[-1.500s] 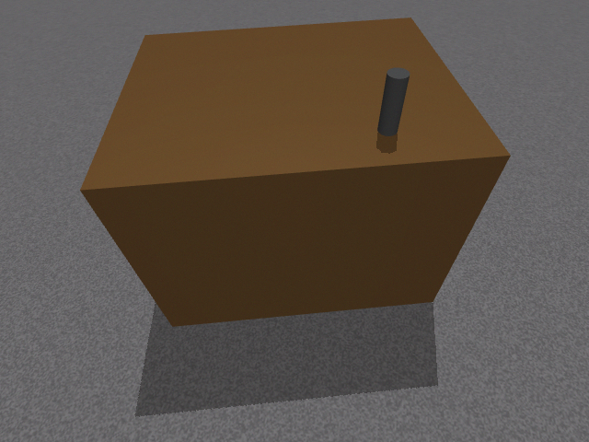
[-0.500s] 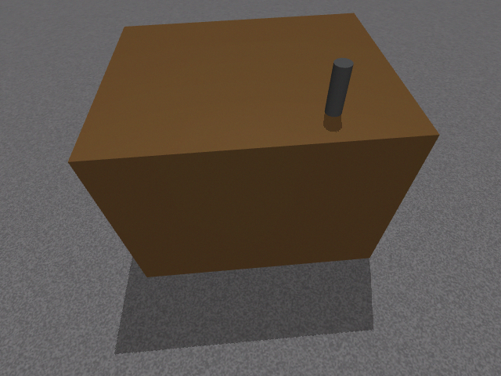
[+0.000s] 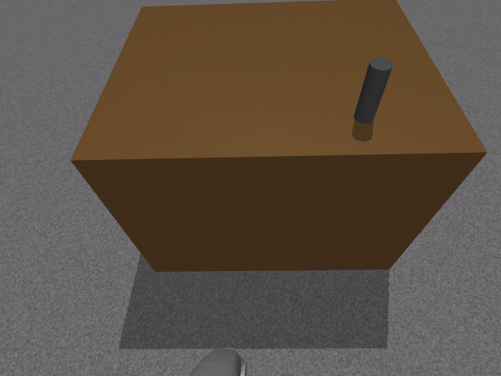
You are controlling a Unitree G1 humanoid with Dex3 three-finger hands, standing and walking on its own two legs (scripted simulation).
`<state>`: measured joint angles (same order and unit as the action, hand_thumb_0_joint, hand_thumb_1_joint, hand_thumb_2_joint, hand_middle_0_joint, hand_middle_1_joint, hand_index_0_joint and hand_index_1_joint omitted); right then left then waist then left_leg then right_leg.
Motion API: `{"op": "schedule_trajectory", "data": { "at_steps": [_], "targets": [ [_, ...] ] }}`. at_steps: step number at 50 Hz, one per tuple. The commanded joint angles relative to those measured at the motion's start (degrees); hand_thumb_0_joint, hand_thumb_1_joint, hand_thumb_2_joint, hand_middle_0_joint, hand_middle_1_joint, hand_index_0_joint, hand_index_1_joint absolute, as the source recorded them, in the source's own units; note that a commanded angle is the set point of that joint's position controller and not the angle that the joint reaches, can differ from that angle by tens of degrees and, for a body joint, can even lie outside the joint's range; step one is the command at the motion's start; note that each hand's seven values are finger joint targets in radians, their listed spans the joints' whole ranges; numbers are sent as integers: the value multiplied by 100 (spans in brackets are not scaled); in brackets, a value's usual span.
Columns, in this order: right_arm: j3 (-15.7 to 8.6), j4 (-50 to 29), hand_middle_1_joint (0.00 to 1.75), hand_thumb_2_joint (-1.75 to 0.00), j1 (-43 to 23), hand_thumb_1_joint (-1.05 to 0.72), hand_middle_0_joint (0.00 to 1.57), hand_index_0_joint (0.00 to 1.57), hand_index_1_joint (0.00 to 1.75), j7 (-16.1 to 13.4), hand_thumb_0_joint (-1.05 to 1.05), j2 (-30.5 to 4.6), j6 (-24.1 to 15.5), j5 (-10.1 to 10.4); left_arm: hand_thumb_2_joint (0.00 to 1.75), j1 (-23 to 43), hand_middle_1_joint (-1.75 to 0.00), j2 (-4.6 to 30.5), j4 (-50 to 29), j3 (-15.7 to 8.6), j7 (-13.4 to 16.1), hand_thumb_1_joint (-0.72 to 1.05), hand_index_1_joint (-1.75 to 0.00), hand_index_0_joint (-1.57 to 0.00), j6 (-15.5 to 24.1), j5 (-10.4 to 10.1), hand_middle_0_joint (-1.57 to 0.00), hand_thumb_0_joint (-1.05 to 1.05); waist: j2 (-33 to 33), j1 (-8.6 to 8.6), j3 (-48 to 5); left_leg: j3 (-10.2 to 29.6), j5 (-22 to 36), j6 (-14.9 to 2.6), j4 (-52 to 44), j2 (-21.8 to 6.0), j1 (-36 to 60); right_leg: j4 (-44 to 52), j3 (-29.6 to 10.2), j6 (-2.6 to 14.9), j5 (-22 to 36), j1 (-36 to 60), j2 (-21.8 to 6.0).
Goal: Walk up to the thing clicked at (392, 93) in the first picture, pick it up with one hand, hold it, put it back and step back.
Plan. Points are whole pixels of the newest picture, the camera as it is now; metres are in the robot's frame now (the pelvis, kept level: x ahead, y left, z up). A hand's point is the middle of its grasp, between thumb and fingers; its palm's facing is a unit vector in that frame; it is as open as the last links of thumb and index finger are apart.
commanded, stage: walk up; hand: right
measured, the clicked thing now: (371, 92) +0.72 -0.19 +0.00
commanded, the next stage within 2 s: none
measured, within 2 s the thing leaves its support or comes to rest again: neither
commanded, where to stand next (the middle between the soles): +0.29 +0.00 m, yaw +3 degrees
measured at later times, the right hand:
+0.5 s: hand (431, 326) +0.24 -0.28 -0.15, palm faces -0.03 +0.93 -0.35, open 7.4 cm
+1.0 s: hand (402, 254) +0.39 -0.26 -0.16, palm faces -0.12 +0.92 -0.37, open 7.4 cm
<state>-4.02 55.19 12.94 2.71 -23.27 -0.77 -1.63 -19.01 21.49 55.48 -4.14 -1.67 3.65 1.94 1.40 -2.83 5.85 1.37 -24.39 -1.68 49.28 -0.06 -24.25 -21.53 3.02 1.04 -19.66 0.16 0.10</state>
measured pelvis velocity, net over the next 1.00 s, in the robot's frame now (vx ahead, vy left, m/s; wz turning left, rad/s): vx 0.26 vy -0.01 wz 0.07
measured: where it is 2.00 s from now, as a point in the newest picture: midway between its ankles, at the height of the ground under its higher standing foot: (278, 353)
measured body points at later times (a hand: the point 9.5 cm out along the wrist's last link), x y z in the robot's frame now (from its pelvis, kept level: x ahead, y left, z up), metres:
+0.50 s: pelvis +0.17 +0.00 -0.01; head +0.16 -0.02 +0.44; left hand +0.20 +0.33 -0.11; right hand +0.24 -0.33 -0.13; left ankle +0.18 +0.13 -0.74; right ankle +0.25 -0.15 -0.73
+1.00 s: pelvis +0.26 -0.01 -0.02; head +0.30 +0.00 +0.43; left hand +0.32 +0.31 -0.14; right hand +0.39 -0.30 -0.13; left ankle +0.28 +0.12 -0.74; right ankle +0.26 -0.15 -0.74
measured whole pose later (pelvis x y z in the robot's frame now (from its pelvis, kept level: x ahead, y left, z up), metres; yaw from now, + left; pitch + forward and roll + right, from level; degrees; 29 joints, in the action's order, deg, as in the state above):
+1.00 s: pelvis +0.26 -0.01 -0.02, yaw +4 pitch -1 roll +0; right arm -1.1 51.6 9.1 0.4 -20.9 -0.8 -0.3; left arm -11.7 22.8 51.2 -0.1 0.7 1.0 -0.6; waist -1.1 -1.1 6.1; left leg 0.3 -18.7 0.0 40.0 -0.5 -20.3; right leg -41.5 0.9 1.4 -24.9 -16.5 -3.6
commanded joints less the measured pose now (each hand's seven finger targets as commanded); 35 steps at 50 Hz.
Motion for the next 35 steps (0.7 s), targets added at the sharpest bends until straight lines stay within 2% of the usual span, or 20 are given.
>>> {"op": "schedule_trajectory", "data": {
  "at_steps": [1,3,4,5,6,7,8,9,12,15,18,22,24,25,26,27,28,29,32,35],
  "targets": [
    [-231,-879,30,-90,-523,-90,20,20,30,86,0,-781,-224,88,90,345,-30,1487,-744,-358,115,90,-30,-20,98,-35,-20,0,-1005,22,-112,-245,897,-38,-1125,-206,-380,120,-418,833,3368,321,-1124],
    [-321,-835,30,-90,-83,-90,20,20,30,90,0,-779,-230,83,90,489,-30,1558,-872,-336,81,90,-30,-20,63,-88,-20,0,-972,310,-399,-531,1771,-75,-1790,-28,964,-363,-99,726,3040,-488,-999],
    [-410,-657,30,-90,583,-90,20,20,30,51,0,-868,-226,79,90,532,-30,1538,-942,-319,65,90,-30,-20,39,-111,-20,0,-762,652,-792,-631,2250,-126,-1934,62,2070,-1061,24,645,2976,-955,-943],
    [-552,-530,30,-90,1126,-90,20,20,30,-6,0,-1061,-238,35,90,235,-30,1313,-947,-245,45,90,-30,-20,5,-142,-20,0,-181,830,-1223,-573,2032,-288,-1863,140,3216,-2161,221,497,2672,-1631,-673],
    [-717,-481,30,-90,1700,-90,20,20,30,-67,0,-1331,-240,-77,90,-179,-30,973,-923,-134,34,90,-30,-20,-23,-160,-20,0,667,1086,-1521,222,1318,-532,-1872,-347,4056,-3463,158,297,1109,-2644,-303],
    [-755,-610,30,-90,1762,-90,20,20,30,-138,0,-1659,-268,-91,90,-615,-30,712,-911,-86,30,90,-30,-20,-49,-151,-20,0,1234,944,-1705,2363,-68,-916,-2288,-1531,4160,-4354,-303,253,-1421,-3368,324],
    [-750,-877,30,-90,1181,-90,20,20,30,-159,0,-1930,-286,18,90,-638,-30,1219,-935,-177,50,90,-30,-20,-113,-141,-20,0,669,767,-1519,3891,-2333,-1219,-3581,-2064,3001,-4764,-948,416,-1443,-3068,158],
    [-766,-1024,30,-90,670,-90,20,20,30,-138,0,-2046,-281,150,90,-612,-30,1589,-916,-236,46,90,-30,-20,-151,-178,-20,0,712,606,-1003,4055,-2502,-1466,-4062,-2356,2229,-5106,-899,405,-1211,-2993,-156],
    [-507,-1270,30,-90,-52,-90,20,20,30,-129,0,-1478,-325,115,90,-913,-30,1579,-613,-292,8,90,-30,-20,-160,-137,-20,0,389,145,32,2305,-1307,-1055,-3826,-1862,811,-4453,-914,276,-569,-2742,-502],
    [-440,-1223,30,-90,146,-90,20,20,30,-97,0,-1371,-449,57,90,-834,-30,1345,-584,-302,-107,90,-30,-20,-172,-93,-20,0,392,107,314,1289,-515,-1053,-3825,-1509,-10,-3577,-616,84,-271,-2264,-620],
    [-489,-1278,30,-90,204,-90,20,20,30,-90,0,-1528,-503,59,90,-635,-30,1252,-798,-324,-234,90,-30,-20,-149,-49,-20,0,708,168,218,1004,-752,-1081,-3754,-1423,188,-2560,-440,33,-69,-2312,-665],
    [-439,-1402,30,-90,-140,-90,20,20,30,-91,0,-1465,-405,65,90,-916,-30,1186,-675,-385,-195,90,-30,-20,-118,-28,-20,0,779,-47,-144,701,-992,-877,-3240,-1266,-448,-1896,-26,26,644,-1186,-416],
    [-325,-1445,30,-90,-260,-90,20,20,30,-99,0,-1203,-277,73,90,-1057,-30,1208,-582,-407,-98,90,-30,-20,-71,6,-20,0,234,-188,-274,404,-1082,-642,-2404,-932,-857,-1476,162,-13,846,-448,-121],
    [-230,-1431,30,-90,-87,-90,20,20,30,-114,0,-970,-218,64,90,-1089,-30,1287,-608,-429,-32,90,-30,-20,-19,37,-20,0,-279,-213,-379,177,-1013,-512,-1654,-693,-943,-1138,50,-15,542,-185,-86],
    [-115,-1447,30,-90,70,-90,20,20,30,-135,0,-650,-175,101,90,-1095,-30,1539,-692,-465,48,90,-30,-20,33,91,-20,0,-1283,-265,-197,-276,-983,-281,-424,-195,-1114,-105,-1030,182,-636,-467,-639],
    [5,-1427,30,-90,436,-90,20,20,30,-154,0,-382,-140,123,90,-688,-30,1873,-958,-472,103,90,-30,-20,132,88,-20,0,-1941,8,-9,-232,-789,53,753,358,-1468,956,-3357,655,-1510,-965,-1974],
    [-167,-1295,30,-90,445,-90,20,20,30,-216,0,-977,-122,97,90,-311,-30,2041,-1075,-476,113,90,-30,-20,111,18,-20,0,-1189,65,330,276,-675,81,1115,122,-1171,1009,-3591,1237,-1629,-1615,-2371],
    [-223,-1220,30,-90,482,-90,20,20,30,-241,0,-1206,-161,113,90,-155,-30,2155,-1089,-483,126,90,-30,-20,89,-24,-20,0,-1255,117,418,308,-668,69,1188,-75,-1173,871,-3743,1592,-1070,-1647,-2517],
    [-212,-943,30,-90,577,-90,20,20,30,-241,0,-1115,-166,215,90,-139,-30,1745,-1028,-345,191,90,-30,-20,149,-83,-20,0,-961,161,-131,489,-363,34,1061,-94,-746,258,-1981,1203,1217,-1227,-1829],
    [-135,-938,30,-90,565,-90,20,20,30,-211,0,-895,-105,168,90,-183,-30,1719,-1039,-292,242,90,-30,-20,161,-55,-20,0,-1121,106,-592,246,-114,106,184,-97,-333,-389,-1278,1121,3010,-796,-1674]
  ]
}}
